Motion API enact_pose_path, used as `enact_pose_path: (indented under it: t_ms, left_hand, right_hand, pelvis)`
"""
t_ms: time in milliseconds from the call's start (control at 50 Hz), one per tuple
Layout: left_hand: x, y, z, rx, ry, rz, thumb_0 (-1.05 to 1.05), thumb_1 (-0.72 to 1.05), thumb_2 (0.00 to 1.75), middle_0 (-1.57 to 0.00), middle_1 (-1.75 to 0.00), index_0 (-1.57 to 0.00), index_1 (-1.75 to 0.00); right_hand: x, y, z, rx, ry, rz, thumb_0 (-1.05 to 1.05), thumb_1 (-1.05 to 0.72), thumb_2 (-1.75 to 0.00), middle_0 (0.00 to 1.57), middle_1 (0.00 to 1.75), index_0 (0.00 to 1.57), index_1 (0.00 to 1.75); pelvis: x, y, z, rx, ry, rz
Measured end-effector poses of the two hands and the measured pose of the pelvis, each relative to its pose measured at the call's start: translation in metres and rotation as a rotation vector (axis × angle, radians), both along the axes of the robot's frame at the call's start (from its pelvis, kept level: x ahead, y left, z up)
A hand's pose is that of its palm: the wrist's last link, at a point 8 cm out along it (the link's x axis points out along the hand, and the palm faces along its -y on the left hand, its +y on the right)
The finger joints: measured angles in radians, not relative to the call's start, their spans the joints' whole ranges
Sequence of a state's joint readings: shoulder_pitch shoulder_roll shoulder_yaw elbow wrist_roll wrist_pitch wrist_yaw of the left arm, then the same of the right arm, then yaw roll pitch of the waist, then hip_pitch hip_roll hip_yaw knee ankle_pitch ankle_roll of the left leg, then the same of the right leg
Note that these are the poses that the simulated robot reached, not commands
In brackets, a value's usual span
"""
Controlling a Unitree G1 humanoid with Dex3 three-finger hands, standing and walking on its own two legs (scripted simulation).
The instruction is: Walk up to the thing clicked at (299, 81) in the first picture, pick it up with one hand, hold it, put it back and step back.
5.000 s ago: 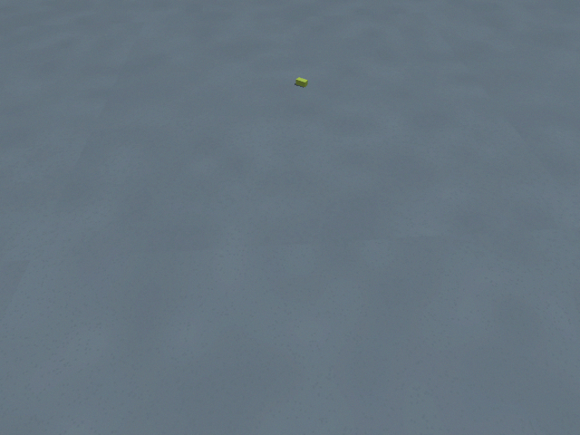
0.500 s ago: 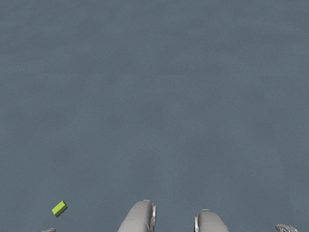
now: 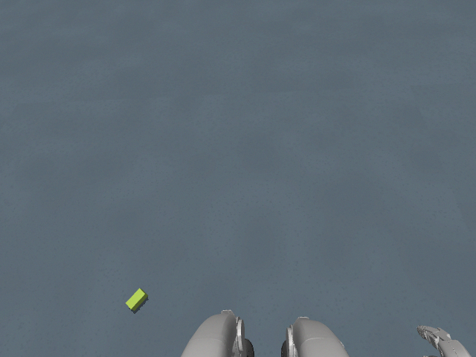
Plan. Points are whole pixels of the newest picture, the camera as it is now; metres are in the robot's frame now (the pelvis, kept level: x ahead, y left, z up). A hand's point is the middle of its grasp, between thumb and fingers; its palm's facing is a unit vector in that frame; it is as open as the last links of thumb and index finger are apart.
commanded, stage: walk up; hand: left
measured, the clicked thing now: (137, 299) +0.35 +0.50 -0.71
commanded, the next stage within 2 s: none
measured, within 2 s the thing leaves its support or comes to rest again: neither
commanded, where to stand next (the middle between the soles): -0.04 +0.33 m, yaw -9 degrees
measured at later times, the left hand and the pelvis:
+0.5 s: hand out of the picture -0.05 +0.56 -0.12, palm faces -0.03 -0.81 -0.59, open 7.4 cm; pelvis -0.12 +0.22 +0.00, yaw +0 degrees
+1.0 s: hand out of the picture -0.11 +0.72 -0.13, palm faces -0.07 -0.87 -0.48, open 7.4 cm; pelvis -0.19 +0.41 +0.01, yaw -5 degrees
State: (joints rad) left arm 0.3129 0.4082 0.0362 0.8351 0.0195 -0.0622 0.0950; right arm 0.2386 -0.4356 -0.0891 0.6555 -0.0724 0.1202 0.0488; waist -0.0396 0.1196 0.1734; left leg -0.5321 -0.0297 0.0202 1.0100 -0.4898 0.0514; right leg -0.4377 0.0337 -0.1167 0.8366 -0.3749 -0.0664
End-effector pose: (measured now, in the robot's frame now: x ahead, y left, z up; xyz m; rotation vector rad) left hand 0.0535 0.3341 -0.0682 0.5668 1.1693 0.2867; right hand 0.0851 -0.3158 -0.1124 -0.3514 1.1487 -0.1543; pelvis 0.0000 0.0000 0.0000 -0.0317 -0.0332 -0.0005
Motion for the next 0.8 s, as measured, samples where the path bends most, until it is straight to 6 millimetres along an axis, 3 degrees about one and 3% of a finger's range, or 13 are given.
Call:
enact_pose_path:
  t_ms: [80, 160, 220, 300, 380, 440, 520, 640, 720, 800]
  left_hand:
    - [-0.024, 0.024, 0.009, 0.002, -0.022, 0.023, 0.00, 0.89, 0.90, -0.21, -0.30, -0.21, -0.30]
    - [-0.045, 0.064, 0.019, 0.022, -0.038, 0.028, 0.00, 0.89, 0.90, -0.21, -0.30, -0.22, -0.30]
    - [-0.058, 0.104, 0.022, 0.048, -0.043, 0.015, 0.00, 0.89, 0.90, -0.22, -0.30, -0.22, -0.30]
    - [-0.075, 0.172, 0.012, 0.083, -0.056, 0.004, 0.00, 0.89, 0.90, -0.22, -0.30, -0.22, -0.30]
    - [-0.091, 0.230, 0.000, 0.112, -0.037, 0.057, 0.00, 0.89, 0.90, -0.21, -0.30, -0.21, -0.30]
    - [-0.097, 0.247, -0.001, 0.084, -0.023, 0.065, 0.01, 0.90, 0.90, -0.21, -0.30, -0.21, -0.30]
    - [-0.109, 0.254, -0.001, 0.022, -0.008, 0.044, 0.01, 0.90, 0.90, -0.21, -0.30, -0.21, -0.30]
    - [-0.143, 0.267, -0.004, -0.010, -0.005, 0.002, 0.00, 0.90, 0.90, -0.21, -0.30, -0.21, -0.30]
    - [-0.167, 0.298, 0.005, -0.002, -0.022, 0.020, 0.00, 0.89, 0.90, -0.21, -0.30, -0.21, -0.30]
    - [-0.180, 0.342, 0.008, 0.009, -0.029, 0.015, 0.00, 0.89, 0.90, -0.21, -0.30, -0.21, -0.30]
  right_hand:
    - [-0.012, 0.035, -0.005, 0.025, 0.023, 0.017, 0.01, -0.90, -0.90, 0.20, 0.30, 0.20, 0.30]
    - [-0.023, 0.066, -0.003, 0.033, 0.005, 0.030, 0.01, -0.90, -0.90, 0.20, 0.30, 0.20, 0.30]
    - [-0.032, 0.088, 0.000, 0.016, -0.009, 0.026, 0.01, -0.90, -0.90, 0.20, 0.30, 0.20, 0.30]
    - [-0.045, 0.121, 0.000, -0.038, -0.029, 0.034, 0.01, -0.91, -0.90, 0.20, 0.30, 0.20, 0.30]
    - [-0.077, 0.163, 0.004, -0.064, -0.036, 0.017, 0.01, -0.91, -0.90, 0.20, 0.30, 0.20, 0.30]
    - [-0.105, 0.194, 0.012, -0.051, -0.015, -0.019, 0.01, -0.91, -0.90, 0.20, 0.30, 0.20, 0.30]
    - [-0.131, 0.227, 0.017, -0.026, 0.002, -0.034, 0.01, -0.90, -0.90, 0.20, 0.30, 0.20, 0.30]
    - [-0.154, 0.270, -0.002, -0.003, 0.015, -0.038, 0.01, -0.90, -0.90, 0.20, 0.30, 0.20, 0.30]
    - [-0.167, 0.305, -0.005, 0.021, 0.025, -0.026, 0.01, -0.90, -0.90, 0.20, 0.30, 0.20, 0.30]
    - [-0.187, 0.337, -0.003, 0.034, 0.010, -0.050, 0.01, -0.91, -0.90, 0.20, 0.30, 0.20, 0.30]
  pelvis:
    - [-0.019, 0.031, 0.005, 0.004, -0.016, 0.013]
    - [-0.037, 0.066, 0.007, 0.022, -0.012, 0.017]
    - [-0.051, 0.097, 0.003, 0.028, -0.006, 0.017]
    - [-0.072, 0.146, -0.012, 0.020, 0.004, 0.023]
    - [-0.093, 0.187, -0.017, 0.006, -0.022, 0.008]
    - [-0.105, 0.205, -0.007, -0.005, -0.015, 0.009]
    - [-0.119, 0.230, 0.004, -0.003, -0.005, -0.004]
    - [-0.146, 0.272, 0.000, -0.008, -0.014, -0.035]
    - [-0.165, 0.306, 0.004, 0.006, -0.021, -0.026]
    - [-0.178, 0.343, 0.003, 0.034, -0.019, -0.031]
